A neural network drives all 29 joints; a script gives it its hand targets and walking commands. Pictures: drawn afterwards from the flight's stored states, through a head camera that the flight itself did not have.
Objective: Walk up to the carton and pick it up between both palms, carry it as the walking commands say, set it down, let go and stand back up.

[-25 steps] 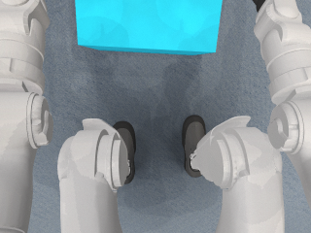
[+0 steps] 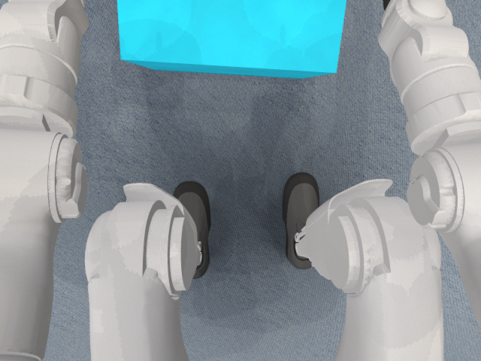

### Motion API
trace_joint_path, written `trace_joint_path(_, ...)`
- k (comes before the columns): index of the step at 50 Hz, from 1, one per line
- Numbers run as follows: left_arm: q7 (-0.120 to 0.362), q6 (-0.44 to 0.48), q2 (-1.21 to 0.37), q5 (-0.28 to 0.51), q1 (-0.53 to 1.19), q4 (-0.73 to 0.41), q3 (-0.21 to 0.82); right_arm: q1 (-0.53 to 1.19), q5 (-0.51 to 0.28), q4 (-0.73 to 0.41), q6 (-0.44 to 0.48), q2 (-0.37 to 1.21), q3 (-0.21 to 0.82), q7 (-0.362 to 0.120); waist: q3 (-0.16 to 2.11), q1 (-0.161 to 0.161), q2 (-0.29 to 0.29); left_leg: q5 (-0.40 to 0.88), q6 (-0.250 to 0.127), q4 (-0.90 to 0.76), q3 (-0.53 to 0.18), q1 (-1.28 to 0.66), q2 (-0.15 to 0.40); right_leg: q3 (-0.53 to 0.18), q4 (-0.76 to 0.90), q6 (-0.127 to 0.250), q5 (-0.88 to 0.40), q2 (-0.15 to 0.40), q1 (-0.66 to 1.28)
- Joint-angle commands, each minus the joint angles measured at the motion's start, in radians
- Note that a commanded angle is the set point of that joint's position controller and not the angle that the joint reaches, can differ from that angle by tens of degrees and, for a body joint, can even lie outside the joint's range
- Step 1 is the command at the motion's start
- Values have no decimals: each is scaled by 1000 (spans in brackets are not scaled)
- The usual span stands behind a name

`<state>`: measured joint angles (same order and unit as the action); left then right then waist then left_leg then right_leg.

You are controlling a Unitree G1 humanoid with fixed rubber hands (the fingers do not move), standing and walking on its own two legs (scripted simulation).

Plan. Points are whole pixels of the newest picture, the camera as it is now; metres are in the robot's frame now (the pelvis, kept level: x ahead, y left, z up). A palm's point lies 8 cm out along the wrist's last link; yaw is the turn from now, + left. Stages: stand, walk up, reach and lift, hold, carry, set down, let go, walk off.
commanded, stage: reach and lift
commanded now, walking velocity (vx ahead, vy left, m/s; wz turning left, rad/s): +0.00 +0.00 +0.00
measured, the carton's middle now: out of the picture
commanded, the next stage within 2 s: none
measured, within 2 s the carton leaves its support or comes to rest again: leaves its support in 1.08 s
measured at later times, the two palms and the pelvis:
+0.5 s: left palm out of the picture +0.56 +0.21 -0.18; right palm out of the picture +0.55 -0.14 -0.18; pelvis +0.00 +0.00 +0.01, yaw +0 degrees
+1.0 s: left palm out of the picture +0.56 +0.20 -0.18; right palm out of the picture +0.55 -0.14 -0.17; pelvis +0.01 +0.00 +0.00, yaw +1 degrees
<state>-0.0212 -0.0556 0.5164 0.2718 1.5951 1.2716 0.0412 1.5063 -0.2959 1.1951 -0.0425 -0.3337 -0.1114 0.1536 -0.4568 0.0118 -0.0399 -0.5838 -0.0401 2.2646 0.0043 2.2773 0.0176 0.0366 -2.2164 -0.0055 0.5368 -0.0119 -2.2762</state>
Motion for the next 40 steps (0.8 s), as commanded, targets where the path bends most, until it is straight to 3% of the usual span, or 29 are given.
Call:
trace_joint_path(1, -8, 20, 103, -3, 277, -84, -7, 212, 4, -82, 23, -83, -6, 5, 1217, -9, 86, 322, 37, -195, -55, -584, -3, -2, 109, -25, -295, -21, 571)
trace_joint_path(9, -25, 29, 50, -16, 293, -75, 0, 221, 20, -63, 36, -37, -4, 16, 1220, -5, 90, 340, 41, -195, -57, -594, -17, -4, 113, -24, -305, -36, 567)
trace_joint_path(13, -24, 33, -6, -4, 305, -77, 24, 229, 29, -59, 42, -1, 3, 18, 1214, 12, 95, 342, 44, -197, -58, -589, -25, -4, 120, -22, -308, -41, 568)
trace_joint_path(19, -1, 37, -146, 13, 334, -90, 69, 296, 10, -88, 42, 133, 59, -13, 1201, 12, 90, 346, 38, -205, -60, -589, -32, -3, 128, -20, -306, -48, 556)
trace_joint_path(23, 52, 28, -364, 12, 380, -109, 104, 382, 15, -121, 29, 344, 100, -68, 1184, 11, 86, 339, 35, -207, -56, -570, -41, -1, 127, -18, -303, -59, 553)
trace_joint_path(28, 172, -10, -740, -24, 442, -167, 115, 493, 58, -194, -9, 697, 126, -181, 1111, 3, 81, 314, 22, -193, -36, -517, -68, 1, 108, -8, -281, -84, 538)
trace_joint_path(33, 230, -43, -847, -51, 407, -212, 89, 474, 73, -232, -40, 811, 115, -236, 1063, -13, 71, 310, 7, -181, -22, -480, -77, 2, 93, -3, -278, -89, 520)
trace_joint_path(40, 259, -69, -918, -69, 376, -251, 92, 460, 67, -251, -56, 878, 107, -269, 1041, -11, 81, 331, -1, -169, -25, -498, -82, 14, 76, 7, -271, -93, 468)
